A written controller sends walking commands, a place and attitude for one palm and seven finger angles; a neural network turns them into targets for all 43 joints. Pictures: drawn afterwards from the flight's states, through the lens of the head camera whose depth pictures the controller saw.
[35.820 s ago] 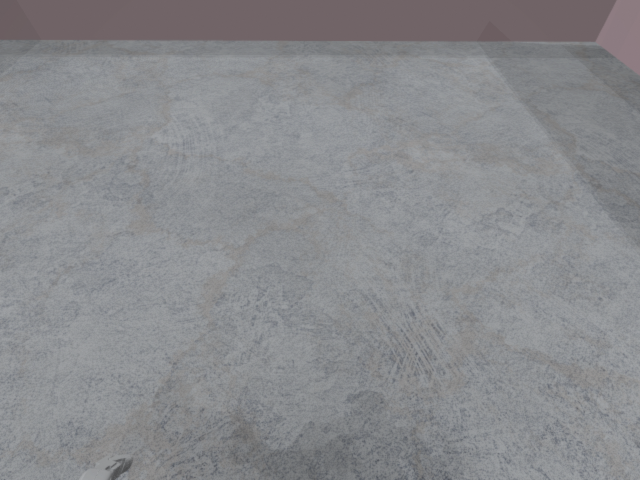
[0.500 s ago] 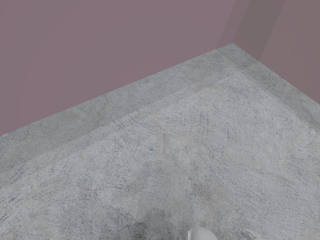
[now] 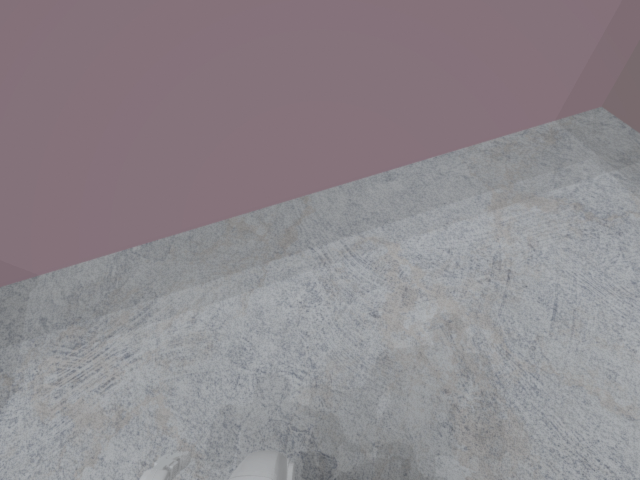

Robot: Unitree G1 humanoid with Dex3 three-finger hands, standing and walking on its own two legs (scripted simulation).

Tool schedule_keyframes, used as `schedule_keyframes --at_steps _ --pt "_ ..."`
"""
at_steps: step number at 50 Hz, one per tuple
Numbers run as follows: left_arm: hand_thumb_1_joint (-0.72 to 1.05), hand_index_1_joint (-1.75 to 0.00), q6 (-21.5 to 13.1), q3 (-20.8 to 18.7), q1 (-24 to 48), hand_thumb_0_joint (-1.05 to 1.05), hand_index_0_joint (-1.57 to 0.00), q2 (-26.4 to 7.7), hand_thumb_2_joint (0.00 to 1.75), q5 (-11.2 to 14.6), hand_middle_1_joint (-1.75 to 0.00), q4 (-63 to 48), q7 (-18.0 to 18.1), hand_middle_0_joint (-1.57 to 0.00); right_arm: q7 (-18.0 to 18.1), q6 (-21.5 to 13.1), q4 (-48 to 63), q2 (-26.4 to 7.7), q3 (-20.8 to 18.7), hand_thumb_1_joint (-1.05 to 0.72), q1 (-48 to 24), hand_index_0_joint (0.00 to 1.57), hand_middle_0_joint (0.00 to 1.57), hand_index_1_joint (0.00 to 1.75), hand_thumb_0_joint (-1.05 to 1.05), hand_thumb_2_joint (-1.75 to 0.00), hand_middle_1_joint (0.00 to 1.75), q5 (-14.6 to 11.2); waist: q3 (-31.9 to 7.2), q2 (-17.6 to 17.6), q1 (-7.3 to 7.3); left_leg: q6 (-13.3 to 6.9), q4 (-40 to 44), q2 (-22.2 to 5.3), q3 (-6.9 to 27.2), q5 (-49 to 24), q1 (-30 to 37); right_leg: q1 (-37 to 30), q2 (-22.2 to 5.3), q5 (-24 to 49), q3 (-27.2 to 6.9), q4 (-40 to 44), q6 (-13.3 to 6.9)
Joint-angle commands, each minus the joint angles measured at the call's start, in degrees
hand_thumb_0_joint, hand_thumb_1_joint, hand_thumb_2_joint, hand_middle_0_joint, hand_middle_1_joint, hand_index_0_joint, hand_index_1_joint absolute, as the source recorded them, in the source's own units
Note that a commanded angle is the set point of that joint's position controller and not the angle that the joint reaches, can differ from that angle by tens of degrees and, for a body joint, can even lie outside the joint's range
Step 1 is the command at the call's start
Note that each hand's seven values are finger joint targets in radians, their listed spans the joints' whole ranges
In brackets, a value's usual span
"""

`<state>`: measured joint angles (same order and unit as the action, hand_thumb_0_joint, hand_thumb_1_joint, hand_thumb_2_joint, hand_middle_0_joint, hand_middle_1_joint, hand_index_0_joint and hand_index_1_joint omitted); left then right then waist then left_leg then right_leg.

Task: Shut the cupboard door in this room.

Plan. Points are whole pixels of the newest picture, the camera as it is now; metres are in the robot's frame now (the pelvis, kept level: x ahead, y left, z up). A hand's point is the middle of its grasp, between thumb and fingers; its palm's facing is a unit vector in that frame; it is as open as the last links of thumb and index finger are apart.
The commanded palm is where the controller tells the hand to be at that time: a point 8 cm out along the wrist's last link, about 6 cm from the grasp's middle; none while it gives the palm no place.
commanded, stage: walk to a spot facing it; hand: left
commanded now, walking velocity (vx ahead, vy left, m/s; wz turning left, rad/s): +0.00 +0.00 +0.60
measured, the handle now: out of the picture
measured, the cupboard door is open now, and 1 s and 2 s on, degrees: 89 89 89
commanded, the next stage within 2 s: none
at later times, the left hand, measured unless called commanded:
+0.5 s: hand out of the picture +0.00 +0.31 -0.17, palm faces +0.33 -0.92 -0.23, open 7.3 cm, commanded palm none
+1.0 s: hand out of the picture +0.12 +0.28 -0.14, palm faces +0.54 -0.81 -0.24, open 7.3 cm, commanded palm none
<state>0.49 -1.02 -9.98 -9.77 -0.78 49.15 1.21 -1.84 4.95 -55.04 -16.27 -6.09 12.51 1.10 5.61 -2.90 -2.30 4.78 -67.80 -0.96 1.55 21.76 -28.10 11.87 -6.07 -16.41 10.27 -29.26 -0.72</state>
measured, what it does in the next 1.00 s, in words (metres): walks ahead, turning left: left foot, then right foot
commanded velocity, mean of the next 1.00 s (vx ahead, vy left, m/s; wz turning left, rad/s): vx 0.19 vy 0.00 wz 0.60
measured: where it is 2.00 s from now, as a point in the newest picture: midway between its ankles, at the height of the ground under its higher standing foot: (228, 414)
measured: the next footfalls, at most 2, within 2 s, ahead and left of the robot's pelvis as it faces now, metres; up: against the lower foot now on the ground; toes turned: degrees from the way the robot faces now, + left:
left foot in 0.26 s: +0.01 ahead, +0.15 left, +0.00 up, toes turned +15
right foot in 0.86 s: +0.21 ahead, -0.03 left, +0.00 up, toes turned +25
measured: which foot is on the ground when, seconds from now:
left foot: up 0.00-0.24, down 0.26-0.86, up 0.88-1.00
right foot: down 0.00-0.26, up 0.28-0.84, down 0.86-1.00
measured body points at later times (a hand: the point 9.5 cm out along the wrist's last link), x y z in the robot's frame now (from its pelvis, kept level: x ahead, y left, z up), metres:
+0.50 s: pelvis +0.00 +0.07 +0.00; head +0.03 +0.12 +0.45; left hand -0.01 +0.35 -0.15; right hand +0.17 -0.14 -0.12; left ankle -0.02 +0.14 -0.74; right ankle +0.02 -0.11 -0.64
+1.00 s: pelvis +0.12 +0.05 +0.00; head +0.15 +0.04 +0.45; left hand +0.09 +0.32 -0.12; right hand +0.25 -0.18 -0.16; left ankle +0.02 +0.15 -0.65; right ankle +0.17 -0.05 -0.74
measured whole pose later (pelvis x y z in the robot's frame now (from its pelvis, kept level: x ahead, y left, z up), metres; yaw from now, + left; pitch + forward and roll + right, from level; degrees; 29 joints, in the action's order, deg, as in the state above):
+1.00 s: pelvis +0.12 +0.05 +0.00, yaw +35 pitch +0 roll +1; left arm -2.7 -1.6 -9.7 -9.8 -0.9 50.5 -0.3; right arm -1.9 2.1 -58.7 -15.0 -5.8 19.6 1.7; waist 1.7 -2.9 -2.9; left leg 0.8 -65.2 -0.4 0.7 20.4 -27.3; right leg 11.0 -4.5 -16.5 8.9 -27.9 0.3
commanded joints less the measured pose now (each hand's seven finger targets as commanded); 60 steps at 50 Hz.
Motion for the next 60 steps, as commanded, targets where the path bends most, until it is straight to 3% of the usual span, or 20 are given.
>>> schedule_keyframes --at_steps 1,8,11,12,13,14,17,20,26,34,38,40,41,42,43,44,46,49,52,60 --pt "0.9 -0.3 -1.24 -3.88 -4.13 0.0 -0.2 -13.12 0.9 -0.46 -0.3 -2.62 0.65 -0.2 -0.06 -0.94 4.95 -2.38 0.17 -0.9 -4.55 0.2 0.2 0.3 0.0 -0.9 0.3 -0.21 -4.88 13.37 3.49 0.7 5.68 -1.11 -1.84 1.07 -3.36 -7.52 -13.8 22.51 -7.02 10.21 -5.17" --pt "0.9 -0.3 -0.49 -5.15 -6.23 0.0 -0.2 -15.94 0.9 -0.95 -0.3 -0.85 0.4 -0.2 -0.05 -2.33 6.65 -1.32 1.34 -0.9 -8.16 0.2 0.2 0.3 0.0 -0.9 0.3 -0.72 -7.0 16.6 5.32 -1.07 24.37 -0.61 -6.82 3.97 5.2 -8.28 -16.58 28.17 -3.74 4.94 -5.95" --pt "0.9 -0.3 0.05 -5.39 -4.92 0.0 -0.2 -15.9 0.9 -0.28 -0.3 -0.56 0.03 -0.2 0.01 -3.28 5.77 -3.69 0.79 -0.9 -2.64 0.2 0.2 0.3 0.0 -0.9 0.3 -0.42 -10.16 10.52 1.59 -2.39 41.43 -0.36 -7.13 -9.45 18.32 -2.81 -15.0 22.31 1.19 -6.02 -0.84" --pt "0.9 -0.3 0.3 -5.07 -5.2 0.0 -0.2 -13.62 0.9 0.12 -0.3 -1.4 -0.24 -0.2 0.3 -3.94 5.03 -8.93 -0.54 -0.9 1.3 0.2 0.2 0.3 0.0 -0.9 0.3 -0.12 -13.82 -1.81 -0.9 -6.08 45.99 -8.33 4.15 -21.62 29.48 7.61 -10.12 9.88 3.21 -18.26 2.94" --pt "0.9 -0.3 0.51 -3.71 -2.16 0.0 -0.2 -9.23 0.9 0.36 -0.3 -3.99 -0.6 -0.2 0.91 -4.09 4.78 -15.26 -2.15 -0.9 5.15 0.2 0.2 0.3 0.0 -0.9 0.3 -0.27 -13.74 -17.15 -3.23 -13.8 47.44 -22.76 23.01 -46.34 32.96 22.3 -2.0 -23.32 0.77 -30.57 6.96" --pt "0.9 -0.3 1.19 -3.42 1.13 0.0 -0.2 -10.67 0.9 -0.09 -0.3 -4.71 -0.21 -0.2 1.3 -3.64 3.25 -15.03 -1.81 -0.9 7.56 0.2 0.2 0.3 0.0 -0.9 0.3 -0.7 -13.41 -10.18 -3.63 -16.65 45.44 -24.2 19.1 -50.23 31.54 22.38 -2.92 -22.44 -5.47 -35.05 5.86" --pt "0.9 -0.3 1.64 -4.23 2.2 0.0 -0.2 -11.04 0.9 -0.1 -0.3 -1.69 -0.38 -0.2 2.68 -3.94 5.17 -9.83 -0.37 -0.9 -1.41 0.2 0.2 0.3 0.0 -0.9 0.3 -0.16 -6.06 -8.45 -0.28 -14.09 47.03 -14.97 13.62 -39.24 22.96 23.08 -2.45 -10.83 -9.49 -39.21 6.03" --pt "0.9 -0.3 1.49 -4.34 -1.0 0.0 -0.2 -11.03 0.9 -0.13 -0.3 -0.06 -0.88 -0.2 2.63 -4.55 6.1 -8.36 0.29 -0.9 -3.03 0.2 0.2 0.3 0.0 -0.9 0.3 -0.42 -7.48 -5.16 1.83 -12.15 47.33 -11.02 9.48 -38.6 23.85 21.29 -1.09 -5.0 -8.97 -39.13 6.74" --pt "0.9 -0.3 0.77 -4.07 1.9 0.0 -0.2 -11.38 0.9 -0.66 -0.3 -1.14 -1.48 -0.2 2.29 -5.53 5.33 -7.66 0.15 -0.9 1.98 0.2 0.2 0.3 0.0 -0.9 0.3 -0.33 -6.85 -4.13 0.26 -13.69 52.91 -10.75 17.51 -11.76 24.71 24.1 -0.38 -1.92 -10.42 -34.29 7.53" --pt "0.9 -0.3 -1.11 -3.37 10.96 0.0 -0.2 -9.98 0.9 -0.3 -0.3 -5.3 -2.46 -0.2 2.45 -6.54 3.45 -7.65 -0.32 -0.9 7.83 0.2 0.2 0.3 0.0 -0.9 0.3 0.07 -4.45 -4.86 -2.15 -16.75 52.66 -11.13 26.02 -9.63 26.56 24.86 1.29 -6.15 -10.4 -19.53 7.1" --pt "0.9 -0.3 -1.73 -3.15 9.4 0.0 -0.2 -8.78 0.9 0.0 -0.3 -5.44 -2.61 -0.2 2.46 -6.33 3.11 -7.88 -0.48 -0.9 6.39 0.2 0.2 0.3 0.0 -0.9 0.3 0.25 -5.57 -6.69 -0.63 -15.54 49.7 -8.75 25.67 -12.86 20.9 14.74 4.06 -5.7 -8.33 -9.88 6.33" --pt "0.9 -0.3 -2.27 -3.39 4.06 0.0 -0.2 -8.76 0.9 0.06 -0.3 -3.94 -2.56 -0.2 2.5 -6.18 3.22 -7.19 -0.4 -0.9 4.13 0.2 0.2 0.3 0.0 -0.9 0.3 0.08 -7.25 -5.09 2.32 -13.54 44.43 -6.22 23.45 -15.35 13.94 1.71 5.91 -1.5 -6.83 -1.29 5.8" --pt "0.9 -0.3 -2.8 -3.9 -0.78 0.0 -0.2 -9.9 0.9 0.11 -0.3 -2.36 -2.3 -0.2 2.44 -6.33 3.42 -6.16 -0.21 -0.9 2.98 0.2 0.2 0.3 0.0 -0.9 0.3 -0.28 -8.52 -1.64 5.07 -11.35 38.9 -3.34 20.61 -12.06 6.35 -9.86 4.23 2.86 -7.85 6.05 5.33" --pt "0.9 -0.3 -3.49 -4.97 -7.0 0.0 -0.2 -14.96 0.9 -0.26 -0.3 -0.65 -1.55 -0.2 2.05 -6.84 3.65 -2.42 0.54 -0.9 4.14 0.2 0.2 0.3 0.0 -0.9 0.3 -0.97 -13.09 9.51 7.5 -8.17 28.27 0.84 14.67 -0.36 -5.81 -26.1 -7.69 -2.95 -19.11 11.6 2.43" --pt "0.9 -0.3 -3.28 -5.94 -11.96 0.0 -0.2 -19.67 0.9 -0.42 -0.3 0.23 -1.02 -0.2 1.99 -7.1 5.39 -0.81 0.79 -0.9 2.98 0.2 0.2 0.3 0.0 -0.9 0.3 -0.86 -13.67 21.79 9.46 -4.86 12.99 5.55 3.67 12.87 -13.98 -27.72 -23.53 -12.17 -37.05 16.88 -2.65" --pt "0.9 -0.3 -2.66 -5.66 -9.89 0.0 -0.2 -18.51 0.9 0.17 -0.3 -0.06 -0.69 -0.2 1.6 -6.49 5.96 -4.39 -0.14 -0.9 0.29 0.2 0.2 0.3 0.0 -0.9 0.3 -0.11 -7.74 14.34 8.29 -4.78 5.27 1.42 4.41 11.82 -14.63 -17.84 -25.28 -20.43 -37.04 20.23 -4.86" --pt "0.9 -0.3 -3.37 -4.88 -3.92 0.0 -0.2 -14.81 0.9 -0.22 -0.3 -1.31 -0.62 -0.2 0.36 -5.83 4.43 -2.99 -0.23 -0.9 0.98 0.2 0.2 0.3 0.0 -0.9 0.3 0.4 -2.19 13.26 5.02 -4.47 -0.57 -2.53 2.59 2.6 -12.87 -6.66 -20.81 -26.18 -31.03 22.06 -3.68" --pt "0.9 -0.3 -4.38 -3.5 -2.66 0.0 -0.2 -9.65 0.9 -0.18 -0.3 0.04 -0.79 -0.2 -0.84 -4.52 2.14 -0.3 0.0 -0.9 3.26 0.2 0.2 0.3 0.0 -0.9 0.3 0.65 0.99 12.1 1.87 -3.34 -2.9 -3.94 1.04 -6.82 -9.89 -1.13 -14.32 -8.52 -13.66 20.74 -0.72" --pt "0.9 -0.3 -5.18 -3.3 -7.18 0.0 -0.2 -8.45 0.9 -0.31 -0.3 2.07 -0.75 -0.2 -1.11 -4.13 2.44 0.14 0.27 -0.9 1.2 0.2 0.2 0.3 0.0 -0.9 0.3 0.36 -0.01 12.66 2.32 -2.37 -1.94 -4.03 -0.75 -11.06 -13.13 -6.85 -12.65 5.55 -5.8 19.05 -0.74" --pt "0.9 -0.3 -5.64 -2.79 -15.34 0.0 -0.2 -9.07 0.9 -0.93 -0.3 6.59 -0.31 -0.2 -2.31 -5.01 7.14 3.04 2.98 -0.9 -14.05 0.2 0.2 0.3 0.0 -0.9 0.3 0.32 3.41 12.07 5.54 -3.88 22.34 -3.73 -7.79 -12.45 -9.88 -12.18 -12.7 27.02 3.73 16.63 -1.66"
